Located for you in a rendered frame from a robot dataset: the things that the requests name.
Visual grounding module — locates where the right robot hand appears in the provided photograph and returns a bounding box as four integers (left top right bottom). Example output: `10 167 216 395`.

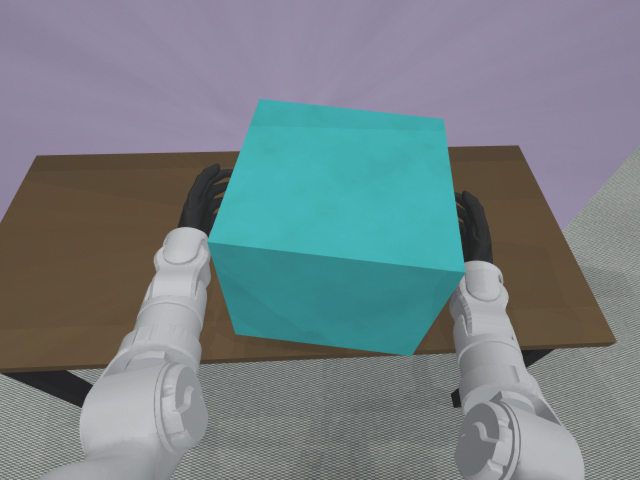
454 191 493 264

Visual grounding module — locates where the carton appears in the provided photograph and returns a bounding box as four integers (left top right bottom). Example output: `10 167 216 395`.
207 99 466 356

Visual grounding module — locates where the left robot hand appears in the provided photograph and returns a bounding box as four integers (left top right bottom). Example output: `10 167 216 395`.
177 163 234 237

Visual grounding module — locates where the robot left upper arm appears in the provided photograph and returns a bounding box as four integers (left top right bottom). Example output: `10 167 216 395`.
37 361 208 480

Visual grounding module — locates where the table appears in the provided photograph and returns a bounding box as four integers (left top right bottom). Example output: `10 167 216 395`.
0 145 617 408

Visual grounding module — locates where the right robot forearm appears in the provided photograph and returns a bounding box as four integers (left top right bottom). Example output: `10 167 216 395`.
449 261 585 478

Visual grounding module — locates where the left robot forearm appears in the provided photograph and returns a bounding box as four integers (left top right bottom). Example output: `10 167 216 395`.
79 227 211 453

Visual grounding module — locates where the robot right upper arm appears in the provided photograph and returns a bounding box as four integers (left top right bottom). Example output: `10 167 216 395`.
454 400 584 480

